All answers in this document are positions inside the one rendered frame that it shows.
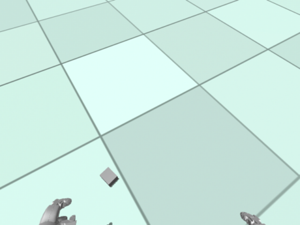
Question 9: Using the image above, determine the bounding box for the small box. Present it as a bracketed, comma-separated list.
[100, 167, 118, 187]

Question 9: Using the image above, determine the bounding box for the right robot hand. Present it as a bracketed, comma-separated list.
[240, 212, 266, 225]

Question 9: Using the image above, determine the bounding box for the left robot hand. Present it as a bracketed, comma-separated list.
[39, 198, 76, 225]

